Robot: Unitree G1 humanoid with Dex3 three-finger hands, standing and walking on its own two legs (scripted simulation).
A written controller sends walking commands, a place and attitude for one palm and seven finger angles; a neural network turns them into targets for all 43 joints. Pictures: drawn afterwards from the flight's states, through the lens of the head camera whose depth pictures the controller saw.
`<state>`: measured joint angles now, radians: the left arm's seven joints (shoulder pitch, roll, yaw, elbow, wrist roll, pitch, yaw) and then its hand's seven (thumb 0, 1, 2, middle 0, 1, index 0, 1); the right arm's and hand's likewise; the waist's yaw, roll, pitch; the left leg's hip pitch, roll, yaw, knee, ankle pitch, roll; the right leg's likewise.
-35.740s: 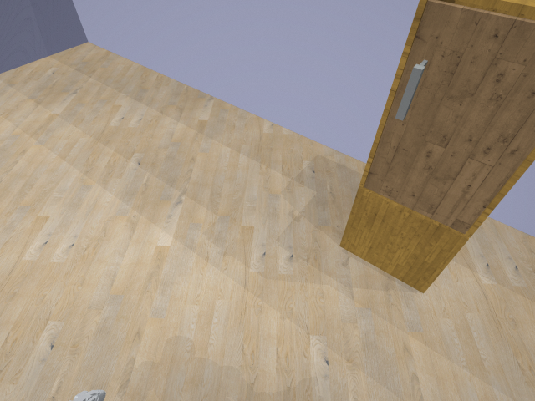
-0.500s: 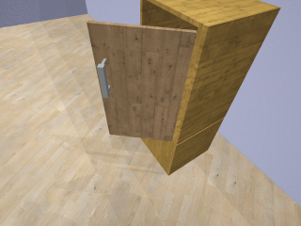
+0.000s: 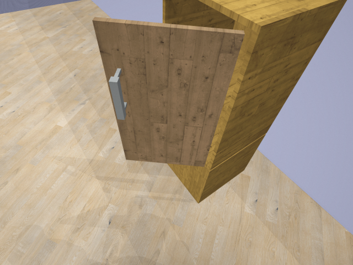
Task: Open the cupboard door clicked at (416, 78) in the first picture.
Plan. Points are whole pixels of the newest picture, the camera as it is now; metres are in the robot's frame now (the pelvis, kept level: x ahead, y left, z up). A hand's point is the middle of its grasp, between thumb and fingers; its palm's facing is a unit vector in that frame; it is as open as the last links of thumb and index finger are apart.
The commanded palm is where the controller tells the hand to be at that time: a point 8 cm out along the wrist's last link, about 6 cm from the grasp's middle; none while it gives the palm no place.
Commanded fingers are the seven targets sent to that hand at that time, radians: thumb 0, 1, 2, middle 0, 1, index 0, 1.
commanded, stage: come to a stop and stand still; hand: left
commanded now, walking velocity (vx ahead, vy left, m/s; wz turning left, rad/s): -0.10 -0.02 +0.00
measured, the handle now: (120, 94) +0.53 +0.19 +0.06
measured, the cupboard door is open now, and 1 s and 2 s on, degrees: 50 50 50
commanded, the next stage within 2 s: look again from close up in 0.62 s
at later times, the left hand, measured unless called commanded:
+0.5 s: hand out of the picture +0.02 +0.15 -0.17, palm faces +0.03 -0.98 -0.20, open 7.1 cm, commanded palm none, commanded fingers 0.00 0.90 0.90 -0.20 -0.30 -0.20 -0.30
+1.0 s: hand out of the picture +0.01 +0.16 -0.17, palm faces +0.06 -0.97 -0.25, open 7.3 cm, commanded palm none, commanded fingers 0.00 0.90 0.90 -0.20 -0.30 -0.20 -0.30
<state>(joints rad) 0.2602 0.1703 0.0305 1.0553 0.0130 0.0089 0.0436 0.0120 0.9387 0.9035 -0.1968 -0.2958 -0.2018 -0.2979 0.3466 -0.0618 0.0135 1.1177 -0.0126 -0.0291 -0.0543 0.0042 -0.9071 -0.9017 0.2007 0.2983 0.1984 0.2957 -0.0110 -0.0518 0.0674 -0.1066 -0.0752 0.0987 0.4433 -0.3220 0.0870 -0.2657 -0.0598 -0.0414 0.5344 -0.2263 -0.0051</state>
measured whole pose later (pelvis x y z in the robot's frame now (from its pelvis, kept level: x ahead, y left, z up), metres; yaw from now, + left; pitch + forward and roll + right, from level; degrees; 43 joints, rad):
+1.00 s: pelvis -0.02 -0.04 +0.00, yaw +2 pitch -3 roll +0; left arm 0.29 0.22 0.01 1.04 0.01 -0.03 0.03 0.00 0.91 0.90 -0.20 -0.30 -0.20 -0.30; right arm 0.27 -0.24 -0.02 1.03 -0.02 -0.01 -0.02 0.01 -0.91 -0.90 0.20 0.30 0.20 0.30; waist -0.01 0.00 -0.01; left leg -0.14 0.00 0.05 0.50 -0.32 0.02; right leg -0.23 0.01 -0.10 0.48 -0.21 -0.05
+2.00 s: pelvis -0.02 -0.03 -0.07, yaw +4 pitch +13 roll -3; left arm 0.39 0.33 0.30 0.01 -0.36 -0.33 -0.47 0.01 0.29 0.64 -0.24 -0.69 -0.25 -0.70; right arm 0.21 -0.22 0.04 0.52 0.03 -0.25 -0.04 0.01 -0.90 -0.90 0.20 0.30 0.20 0.30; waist 0.01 0.02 -0.11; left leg -0.74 -0.01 -0.02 1.08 -0.56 0.04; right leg -0.80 0.00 -0.13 0.99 -0.42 -0.04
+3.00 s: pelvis -0.01 -0.02 -0.02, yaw +4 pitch +6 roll -2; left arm -0.10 0.48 0.43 0.41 -0.36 -0.14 -0.58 -0.02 -0.49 0.31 -0.30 -1.20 -0.30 -1.20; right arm 0.30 -0.29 0.07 0.56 0.05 -0.21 -0.08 0.01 -0.90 -0.90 0.20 0.30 0.20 0.30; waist 0.00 0.03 -0.07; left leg -0.43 -0.02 0.01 0.76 -0.44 0.05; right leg -0.50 0.00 -0.09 0.70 -0.30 -0.02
